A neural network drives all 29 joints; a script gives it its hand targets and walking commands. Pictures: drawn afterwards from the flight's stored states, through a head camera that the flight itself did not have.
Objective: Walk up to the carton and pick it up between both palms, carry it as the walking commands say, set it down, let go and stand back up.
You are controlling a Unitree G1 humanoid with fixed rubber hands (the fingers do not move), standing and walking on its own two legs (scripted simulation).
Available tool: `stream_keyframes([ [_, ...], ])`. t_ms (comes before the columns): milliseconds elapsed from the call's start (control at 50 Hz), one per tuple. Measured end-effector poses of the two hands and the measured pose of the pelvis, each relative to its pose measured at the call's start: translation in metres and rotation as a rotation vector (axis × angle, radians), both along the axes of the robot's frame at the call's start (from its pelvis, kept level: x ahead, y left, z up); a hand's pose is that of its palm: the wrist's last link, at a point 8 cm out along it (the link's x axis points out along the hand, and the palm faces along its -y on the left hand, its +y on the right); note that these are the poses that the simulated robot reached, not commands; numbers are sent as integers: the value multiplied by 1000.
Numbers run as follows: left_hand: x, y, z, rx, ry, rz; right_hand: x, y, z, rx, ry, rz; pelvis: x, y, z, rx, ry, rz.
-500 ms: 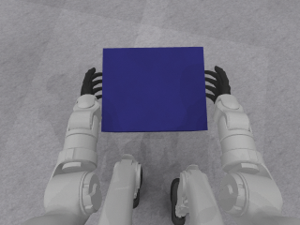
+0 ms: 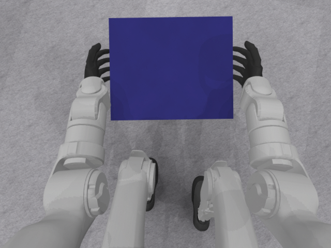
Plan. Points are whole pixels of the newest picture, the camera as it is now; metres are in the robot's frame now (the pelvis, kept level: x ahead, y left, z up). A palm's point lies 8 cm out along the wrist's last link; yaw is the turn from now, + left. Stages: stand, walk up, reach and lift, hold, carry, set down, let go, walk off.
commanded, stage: set down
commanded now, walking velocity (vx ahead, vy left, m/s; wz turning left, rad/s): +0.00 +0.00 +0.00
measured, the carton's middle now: (170, 78) +0.51 +0.07 -0.18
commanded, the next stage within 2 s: none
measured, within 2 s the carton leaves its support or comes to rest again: rests again in 1.66 s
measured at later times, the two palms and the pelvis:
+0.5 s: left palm (107, 82) +0.49 +0.24 -0.21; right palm (232, 80) +0.53 -0.10 -0.19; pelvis -0.03 -0.01 -0.05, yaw +1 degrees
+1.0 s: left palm (111, 84) +0.50 +0.25 -0.27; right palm (225, 82) +0.54 -0.10 -0.26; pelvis -0.03 -0.01 -0.10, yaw +0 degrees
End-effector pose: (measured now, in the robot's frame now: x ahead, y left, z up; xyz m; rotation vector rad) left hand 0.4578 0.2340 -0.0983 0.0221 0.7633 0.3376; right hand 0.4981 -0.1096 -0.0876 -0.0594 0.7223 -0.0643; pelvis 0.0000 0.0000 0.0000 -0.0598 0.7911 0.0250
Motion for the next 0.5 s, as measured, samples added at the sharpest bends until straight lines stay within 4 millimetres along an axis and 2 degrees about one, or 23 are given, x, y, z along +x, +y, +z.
stream_keyframes([
  [340,18,5,-59,8,-4,4,22,4,-60,-3,-3,26,-11,-5,-37,4,-28,-5],
  [420,23,5,-80,13,-14,6,27,5,-81,-5,-13,30,-17,-7,-44,9,-101,-5],
  [500,27,5,-107,11,-49,11,31,6,-107,-12,-47,17,-29,-9,-47,19,-255,-5],
])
